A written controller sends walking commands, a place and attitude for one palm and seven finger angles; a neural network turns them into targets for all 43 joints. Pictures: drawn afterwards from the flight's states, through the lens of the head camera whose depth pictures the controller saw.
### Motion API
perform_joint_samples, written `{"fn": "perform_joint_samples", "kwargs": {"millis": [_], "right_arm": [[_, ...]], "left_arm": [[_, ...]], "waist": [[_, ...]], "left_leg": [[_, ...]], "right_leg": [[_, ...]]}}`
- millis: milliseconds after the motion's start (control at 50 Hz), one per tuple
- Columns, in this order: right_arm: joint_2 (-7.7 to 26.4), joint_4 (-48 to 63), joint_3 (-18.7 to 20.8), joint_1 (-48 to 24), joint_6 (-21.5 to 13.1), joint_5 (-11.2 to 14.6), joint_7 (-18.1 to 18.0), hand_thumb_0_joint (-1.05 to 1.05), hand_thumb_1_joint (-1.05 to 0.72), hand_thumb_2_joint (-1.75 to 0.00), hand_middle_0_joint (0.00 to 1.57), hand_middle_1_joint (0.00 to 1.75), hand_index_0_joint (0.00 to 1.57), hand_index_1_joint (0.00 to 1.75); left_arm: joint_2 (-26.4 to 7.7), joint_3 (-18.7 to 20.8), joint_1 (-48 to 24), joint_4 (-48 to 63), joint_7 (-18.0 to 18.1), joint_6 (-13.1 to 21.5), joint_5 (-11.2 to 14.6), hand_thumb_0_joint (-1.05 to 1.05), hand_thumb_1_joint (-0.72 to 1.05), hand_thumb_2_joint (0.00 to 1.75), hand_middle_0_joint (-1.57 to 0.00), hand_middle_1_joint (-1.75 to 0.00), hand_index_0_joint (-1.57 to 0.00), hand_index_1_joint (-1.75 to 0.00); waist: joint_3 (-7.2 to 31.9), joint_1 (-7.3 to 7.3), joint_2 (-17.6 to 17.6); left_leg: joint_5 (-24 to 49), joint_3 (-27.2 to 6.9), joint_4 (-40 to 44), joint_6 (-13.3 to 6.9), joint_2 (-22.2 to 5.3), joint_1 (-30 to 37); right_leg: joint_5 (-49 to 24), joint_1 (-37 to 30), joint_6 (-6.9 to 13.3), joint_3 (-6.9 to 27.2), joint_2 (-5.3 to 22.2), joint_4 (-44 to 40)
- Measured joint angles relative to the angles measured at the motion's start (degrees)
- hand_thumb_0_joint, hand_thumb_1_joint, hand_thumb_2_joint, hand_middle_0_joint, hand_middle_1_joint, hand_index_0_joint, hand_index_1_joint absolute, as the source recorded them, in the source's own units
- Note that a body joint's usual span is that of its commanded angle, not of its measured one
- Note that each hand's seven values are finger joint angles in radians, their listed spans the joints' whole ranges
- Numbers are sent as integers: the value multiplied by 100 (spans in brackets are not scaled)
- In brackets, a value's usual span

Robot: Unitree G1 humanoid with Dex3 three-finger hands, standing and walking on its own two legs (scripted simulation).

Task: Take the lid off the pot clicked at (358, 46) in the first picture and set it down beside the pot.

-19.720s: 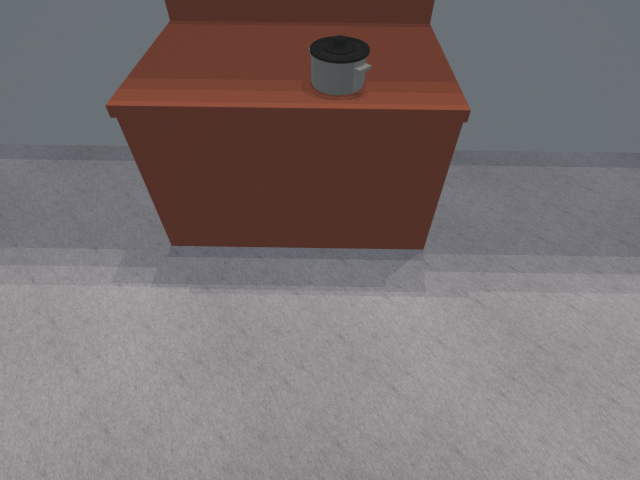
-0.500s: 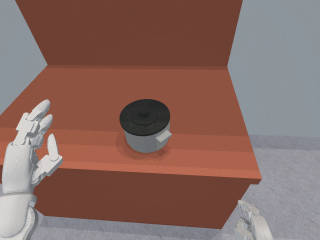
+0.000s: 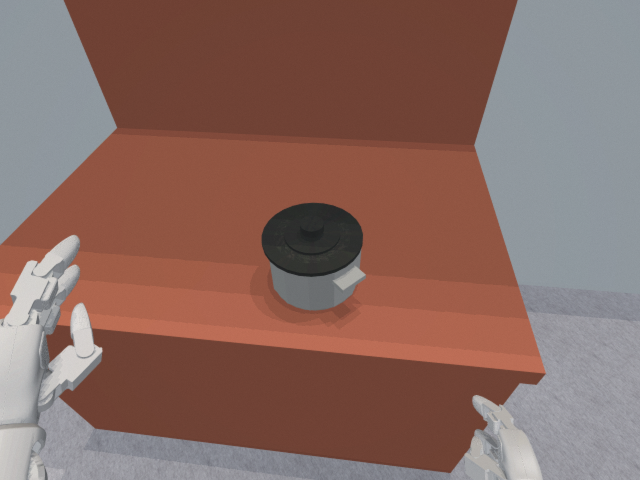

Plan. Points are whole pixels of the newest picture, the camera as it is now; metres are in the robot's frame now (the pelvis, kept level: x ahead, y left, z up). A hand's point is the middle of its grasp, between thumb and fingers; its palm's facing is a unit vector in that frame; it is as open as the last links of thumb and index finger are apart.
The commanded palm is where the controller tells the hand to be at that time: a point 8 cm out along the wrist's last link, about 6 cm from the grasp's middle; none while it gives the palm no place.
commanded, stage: come to a stop and stand still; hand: left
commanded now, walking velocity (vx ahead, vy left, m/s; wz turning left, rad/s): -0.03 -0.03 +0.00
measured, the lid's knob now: (311, 226) +0.52 +0.08 +0.02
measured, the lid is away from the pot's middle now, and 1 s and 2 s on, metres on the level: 0.01 0.01 0.01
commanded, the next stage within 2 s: look again from close up in 1.10 s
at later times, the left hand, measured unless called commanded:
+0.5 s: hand out of the picture +0.04 +0.23 -0.19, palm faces -0.08 -0.97 -0.21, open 7.1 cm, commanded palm none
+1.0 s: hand out of the picture +0.03 +0.20 -0.20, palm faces -0.04 -0.99 -0.14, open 7.3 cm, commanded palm none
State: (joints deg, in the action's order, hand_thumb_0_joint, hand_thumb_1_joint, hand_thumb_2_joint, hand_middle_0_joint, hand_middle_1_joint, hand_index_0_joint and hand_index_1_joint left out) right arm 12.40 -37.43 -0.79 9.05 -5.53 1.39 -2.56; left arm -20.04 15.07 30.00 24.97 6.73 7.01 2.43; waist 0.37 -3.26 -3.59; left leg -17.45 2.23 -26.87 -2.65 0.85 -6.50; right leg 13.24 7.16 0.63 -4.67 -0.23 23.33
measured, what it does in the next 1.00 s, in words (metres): stands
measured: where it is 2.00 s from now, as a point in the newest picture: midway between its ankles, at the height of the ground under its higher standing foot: outside the picture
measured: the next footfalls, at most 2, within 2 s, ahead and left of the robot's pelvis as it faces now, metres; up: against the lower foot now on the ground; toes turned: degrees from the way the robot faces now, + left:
none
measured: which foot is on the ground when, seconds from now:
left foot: down 0.00-1.00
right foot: down 0.00-1.00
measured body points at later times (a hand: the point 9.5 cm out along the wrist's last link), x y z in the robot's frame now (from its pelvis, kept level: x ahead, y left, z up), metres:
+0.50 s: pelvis -0.01 +0.04 -0.01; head +0.03 +0.06 +0.43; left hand +0.04 +0.28 -0.17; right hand -0.05 -0.19 -0.16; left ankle -0.04 +0.09 -0.74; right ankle -0.01 -0.12 -0.74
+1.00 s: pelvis +0.02 +0.04 -0.01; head +0.04 +0.07 +0.44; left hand +0.03 +0.26 -0.18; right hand +0.03 -0.19 -0.15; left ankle -0.04 +0.09 -0.74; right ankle -0.01 -0.12 -0.74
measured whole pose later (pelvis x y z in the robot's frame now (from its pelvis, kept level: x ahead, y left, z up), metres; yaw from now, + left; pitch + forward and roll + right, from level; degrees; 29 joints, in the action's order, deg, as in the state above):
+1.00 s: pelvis +0.02 +0.04 -0.01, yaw -4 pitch -1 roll -1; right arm 8.2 -60.6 0.0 14.1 -1.0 -0.7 -2.6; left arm -9.6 -0.6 15.6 -60.9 2.9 -1.8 -0.7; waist -3.7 -1.3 3.5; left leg -20.9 7.7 -28.0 -5.7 2.6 -6.8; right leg 16.3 11.6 -3.2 -0.7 3.2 28.9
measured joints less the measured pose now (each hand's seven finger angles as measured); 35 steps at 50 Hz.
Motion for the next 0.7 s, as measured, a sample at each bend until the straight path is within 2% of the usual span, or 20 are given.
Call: {"fn": "perform_joint_samples", "kwargs": {"millis": [20, 40, 100, 180, 260, 300, 340, 380, 440, 520, 640, 700], "right_arm": [[50, -83, 38, -3, -3, 10, 52, 1, -90, -90, 20, 30, 20, 30], [125, -157, 36, -20, 53, -1, 140, 1, -90, -90, 20, 30, 20, 30], [283, -453, 61, -170, 387, -66, 324, 1, -90, -90, 20, 30, 20, 30], [143, -968, 92, -211, 622, -196, 390, 0, -90, -90, 20, 30, 20, 30], [18, -1251, -24, 271, 617, -252, 344, 1, -91, -90, 20, 30, 20, 30], [-25, -1408, -52, 559, 624, -258, 286, 1, -91, -90, 20, 30, 20, 30], [-75, -1599, -77, 781, 668, -268, 248, 1, -91, -90, 20, 30, 20, 30], [-111, -1749, -57, 936, 701, -277, 205, 1, -91, -90, 20, 30, 20, 30], [-175, -1890, -25, 1082, 705, -258, 152, 1, -90, -90, 20, 30, 20, 30], [-312, -2007, -20, 1145, 661, -233, 138, 1, -90, -90, 20, 30, 20, 30], [-507, -2119, -35, 976, 578, -215, 133, 1, -90, -90, 20, 30, 20, 30], [-467, -2228, -3, 860, 592, -241, 77, 2, -93, -90, 20, 30, 20, 30]], "left_arm": [[-66, -189, -287, -596, -76, 118, -136, 1, 90, 90, -21, -30, -20, -30], [-89, -387, -572, -1221, -163, 68, -272, 0, 90, 90, -20, -30, -20, -30], [48, -929, -1192, -3074, -416, -408, -406, 0, 90, 90, -20, -30, -20, -30], [417, -1486, -1589, -5258, -554, -902, -401, 0, 91, 90, -20, -29, -19, -29], [871, -1883, -1547, -6505, -621, -1138, -354, 1, 91, 90, -20, -29, -20, -29], [1016, -1732, -1596, -6697, -525, -1060, -228, -2, 95, 89, -20, -30, -20, -30], [961, -1674, -1694, -6835, -516, -1001, -264, -5, 98, 89, -21, -30, -21, -30], [906, -1628, -1717, -7047, -517, -999, -291, -5, 98, 89, -21, -30, -21, -30], [811, -1565, -1647, -7423, -502, -1028, -300, -4, 97, 89, -21, -30, -20, -30], [710, -1510, -1529, -7861, -464, -1048, -300, -2, 94, 89, -20, -30, -20, -30], [738, -1498, -1458, -8175, -425, -995, -299, 0, 92, 90, -20, -29, -20, -29], [845, -1521, -1444, -8260, -412, -949, -298, 0, 92, 90, -20, -29, -20, -29]], "waist": [[96, -30, 18], [162, -21, 56], [278, 148, 59], [-41, 439, 434], [-349, 597, 782], [-512, 533, 822], [-653, 410, 812], [-732, 350, 724], [-770, 349, 576], [-704, 388, 445], [-564, 291, 380], [-508, 245, 381]], "left_leg": [[28, -29, -196, -7, 53, -253], [48, -75, -393, 43, 119, -479], [-299, -76, -896, 224, 69, -941], [-397, 186, -1017, -101, 176, -952], [-361, 317, -889, -227, 207, -795], [-335, 307, -855, -267, 184, -805], [-313, 317, -834, -278, 155, -814], [-330, 354, -837, -290, 120, -800], [-396, 429, -842, -312, 86, -711], [-436, 473, -747, -312, 90, -547], [-397, 519, -510, -331, 152, -370], [-383, 524, -412, -338, 187, -294]], "right_leg": [[45, 232, -35, -16, 66, 201], [122, 426, -46, -1, 132, 383], [379, 1002, -78, -28, 194, 992], [527, 1229, -178, 197, 317, 1451], [586, 1147, -182, 318, 336, 1418], [788, 1133, -118, 296, 310, 1381], [729, 1109, -68, 285, 286, 1272], [552, 1067, -46, 270, 278, 1156], [244, 950, -82, 261, 290, 994], [266, 801, -269, 300, 296, 900], [290, 700, -331, 354, 341, 801], [304, 649, -368, 363, 369, 760]]}}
